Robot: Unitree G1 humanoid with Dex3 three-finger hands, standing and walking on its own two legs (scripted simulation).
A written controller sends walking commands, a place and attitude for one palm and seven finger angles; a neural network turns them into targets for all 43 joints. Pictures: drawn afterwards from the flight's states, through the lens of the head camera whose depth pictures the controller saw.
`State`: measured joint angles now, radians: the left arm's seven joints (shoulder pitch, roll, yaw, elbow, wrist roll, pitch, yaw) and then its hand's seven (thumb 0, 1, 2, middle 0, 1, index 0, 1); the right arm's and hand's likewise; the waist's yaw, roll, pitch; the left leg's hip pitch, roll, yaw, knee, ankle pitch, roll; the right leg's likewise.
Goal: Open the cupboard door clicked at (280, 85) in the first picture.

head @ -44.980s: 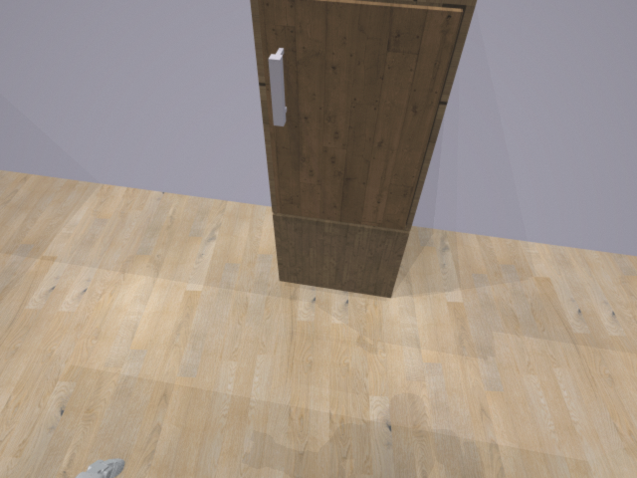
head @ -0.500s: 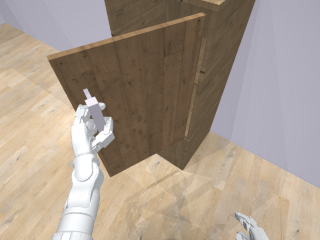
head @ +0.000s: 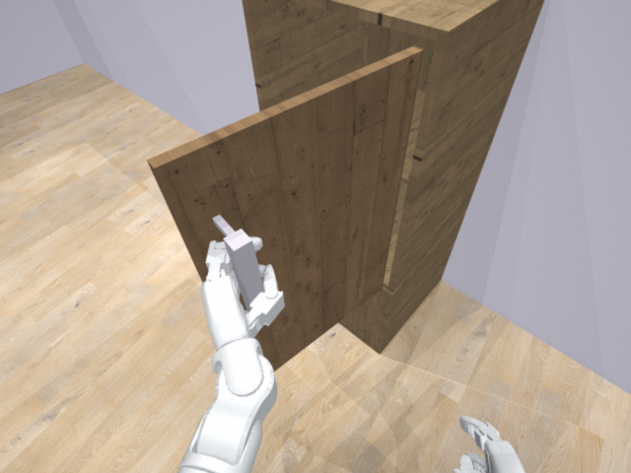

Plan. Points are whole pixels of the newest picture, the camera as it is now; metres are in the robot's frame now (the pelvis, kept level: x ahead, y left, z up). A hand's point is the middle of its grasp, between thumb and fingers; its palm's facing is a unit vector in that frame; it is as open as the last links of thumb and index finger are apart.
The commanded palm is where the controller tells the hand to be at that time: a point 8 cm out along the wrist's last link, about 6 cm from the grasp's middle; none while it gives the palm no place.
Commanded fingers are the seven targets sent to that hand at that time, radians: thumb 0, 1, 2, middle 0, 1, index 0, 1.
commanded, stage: open thumb and fingers to let go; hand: left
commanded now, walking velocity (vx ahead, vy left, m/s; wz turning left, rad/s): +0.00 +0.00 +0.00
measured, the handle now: (240, 268) +0.35 +0.12 +0.08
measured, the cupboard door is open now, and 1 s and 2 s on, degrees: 81 82 83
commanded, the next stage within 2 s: slide the hand sideways off the handle in 0.74 s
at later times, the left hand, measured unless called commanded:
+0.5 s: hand (268, 288) +0.32 +0.07 +0.09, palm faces +0.39 -0.92 -0.01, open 13.3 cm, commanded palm +0.28 +0.11 +0.08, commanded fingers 0.00 -0.50 0.30 -0.23 -0.80 -0.23 -0.80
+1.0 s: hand (261, 309) +0.29 +0.08 +0.08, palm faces +0.01 -0.99 -0.10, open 15.6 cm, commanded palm +0.28 +0.11 +0.08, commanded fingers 0.00 -0.50 0.30 -0.15 -0.30 -0.15 -0.30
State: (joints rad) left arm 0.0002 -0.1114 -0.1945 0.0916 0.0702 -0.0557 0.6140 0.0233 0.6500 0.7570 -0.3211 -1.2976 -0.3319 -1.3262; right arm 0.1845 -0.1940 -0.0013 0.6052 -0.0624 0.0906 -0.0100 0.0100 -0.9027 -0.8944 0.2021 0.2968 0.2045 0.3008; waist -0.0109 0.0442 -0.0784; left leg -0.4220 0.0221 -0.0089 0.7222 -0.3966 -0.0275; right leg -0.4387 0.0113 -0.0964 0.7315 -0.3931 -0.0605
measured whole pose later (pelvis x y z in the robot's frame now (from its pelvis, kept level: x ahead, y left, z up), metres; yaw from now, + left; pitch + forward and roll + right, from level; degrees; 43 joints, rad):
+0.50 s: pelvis -0.03 +0.01 +0.00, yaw +0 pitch +5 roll +0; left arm -0.19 -0.13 -0.13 0.31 0.06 -0.11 0.63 0.00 -0.36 0.35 -0.30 -1.14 -0.29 -1.15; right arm 0.17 -0.19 0.00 0.64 -0.06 0.04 -0.02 0.01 -0.90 -0.89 0.20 0.30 0.20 0.30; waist 0.00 0.04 -0.08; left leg -0.47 0.01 0.00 0.74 -0.36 -0.01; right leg -0.48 0.00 -0.09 0.74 -0.35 -0.05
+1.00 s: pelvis -0.04 +0.03 -0.01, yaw +0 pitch +4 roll +0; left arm -0.22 0.03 -0.20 0.34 0.01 -0.21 0.25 -0.01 -0.49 0.30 -0.31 -0.49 -0.23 -0.51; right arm 0.22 -0.19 0.03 0.62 -0.02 0.02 -0.04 0.01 -0.90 -0.89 0.20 0.30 0.21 0.30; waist 0.01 0.04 -0.05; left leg -0.50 -0.01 0.00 0.78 -0.36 0.01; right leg -0.51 -0.02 -0.09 0.78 -0.35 -0.03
